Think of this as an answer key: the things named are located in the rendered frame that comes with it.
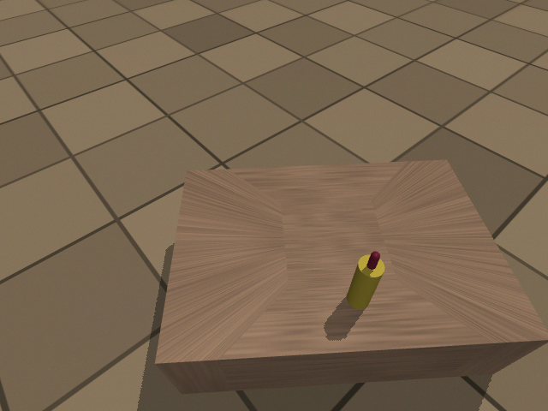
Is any bottle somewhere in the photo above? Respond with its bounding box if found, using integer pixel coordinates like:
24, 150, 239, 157
347, 251, 384, 310

